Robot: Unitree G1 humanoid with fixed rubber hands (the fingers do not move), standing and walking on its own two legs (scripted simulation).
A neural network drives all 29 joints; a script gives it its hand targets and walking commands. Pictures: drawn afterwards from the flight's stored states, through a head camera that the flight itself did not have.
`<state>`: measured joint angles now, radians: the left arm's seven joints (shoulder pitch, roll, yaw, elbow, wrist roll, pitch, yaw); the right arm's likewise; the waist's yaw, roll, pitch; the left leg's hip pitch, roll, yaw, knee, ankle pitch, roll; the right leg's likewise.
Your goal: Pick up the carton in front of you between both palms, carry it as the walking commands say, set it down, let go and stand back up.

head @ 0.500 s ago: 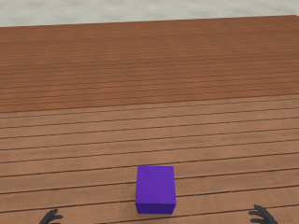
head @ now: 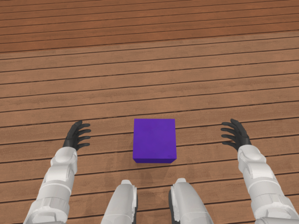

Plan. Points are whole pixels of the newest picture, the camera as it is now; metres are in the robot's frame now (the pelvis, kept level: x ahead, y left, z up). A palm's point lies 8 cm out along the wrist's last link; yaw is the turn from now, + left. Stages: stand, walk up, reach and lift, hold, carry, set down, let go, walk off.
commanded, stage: reach and lift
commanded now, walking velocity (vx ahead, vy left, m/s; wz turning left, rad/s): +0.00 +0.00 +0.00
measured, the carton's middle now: (154, 142) +0.41 -0.01 -0.58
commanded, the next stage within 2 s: none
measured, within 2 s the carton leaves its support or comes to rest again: neither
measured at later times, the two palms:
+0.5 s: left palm (102, 115) +0.43 +0.18 -0.17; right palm (209, 116) +0.42 -0.20 -0.18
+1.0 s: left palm (114, 135) +0.42 +0.18 -0.42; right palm (195, 135) +0.40 -0.21 -0.42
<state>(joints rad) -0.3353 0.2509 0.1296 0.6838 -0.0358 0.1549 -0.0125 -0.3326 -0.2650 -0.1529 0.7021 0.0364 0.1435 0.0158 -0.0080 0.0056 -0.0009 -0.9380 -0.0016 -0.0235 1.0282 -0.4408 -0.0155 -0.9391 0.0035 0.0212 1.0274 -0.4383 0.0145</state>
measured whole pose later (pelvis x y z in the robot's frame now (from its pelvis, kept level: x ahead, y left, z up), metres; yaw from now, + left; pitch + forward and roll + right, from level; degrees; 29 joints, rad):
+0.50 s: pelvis -0.07 +0.00 -0.08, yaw +0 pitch +43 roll +0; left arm -1.09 0.24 0.31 0.97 0.02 0.11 0.02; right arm -1.05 -0.21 -0.31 0.92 -0.02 0.11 -0.04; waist -0.02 0.01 -0.06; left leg -1.62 -0.02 -0.04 1.22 -0.34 -0.03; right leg -1.63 0.02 0.03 1.22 -0.34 0.02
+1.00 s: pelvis -0.08 +0.00 -0.26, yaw +0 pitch +46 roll +0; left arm -1.10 0.30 0.12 0.91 -0.17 0.05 0.11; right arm -1.08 -0.31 -0.15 0.91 0.19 0.03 -0.10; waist -0.02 0.01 0.04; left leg -2.22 -0.05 -0.04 1.94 -0.53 -0.04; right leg -2.22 0.04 0.04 1.94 -0.53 0.05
